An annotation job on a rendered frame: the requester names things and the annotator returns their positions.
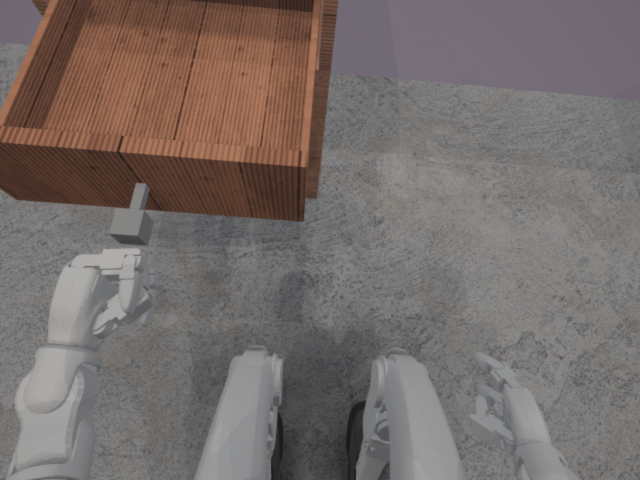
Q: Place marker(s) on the handle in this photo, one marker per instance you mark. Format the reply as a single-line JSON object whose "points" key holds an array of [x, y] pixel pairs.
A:
{"points": [[133, 226]]}

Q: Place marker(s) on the right robot hand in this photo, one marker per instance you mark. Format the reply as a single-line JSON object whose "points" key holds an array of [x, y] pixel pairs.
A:
{"points": [[517, 418]]}

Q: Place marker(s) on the left robot hand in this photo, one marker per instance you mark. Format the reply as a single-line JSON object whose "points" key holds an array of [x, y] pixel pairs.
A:
{"points": [[119, 279]]}

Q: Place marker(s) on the right robot thigh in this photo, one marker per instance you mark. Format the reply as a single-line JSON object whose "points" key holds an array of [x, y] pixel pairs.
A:
{"points": [[421, 443]]}

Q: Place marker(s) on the robot left forearm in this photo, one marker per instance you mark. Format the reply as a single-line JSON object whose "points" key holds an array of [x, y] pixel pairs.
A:
{"points": [[55, 403]]}

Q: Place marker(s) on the robot thigh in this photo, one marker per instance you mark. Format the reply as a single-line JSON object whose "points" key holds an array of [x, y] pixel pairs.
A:
{"points": [[421, 443], [236, 446]]}

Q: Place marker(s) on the left robot thigh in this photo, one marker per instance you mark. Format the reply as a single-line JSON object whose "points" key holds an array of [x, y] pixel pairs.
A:
{"points": [[236, 446]]}

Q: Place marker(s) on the drawer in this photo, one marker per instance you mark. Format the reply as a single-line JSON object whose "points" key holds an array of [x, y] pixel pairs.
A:
{"points": [[208, 102]]}

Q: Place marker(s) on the robot right forearm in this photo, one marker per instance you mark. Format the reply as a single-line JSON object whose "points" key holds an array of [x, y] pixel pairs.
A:
{"points": [[540, 461]]}

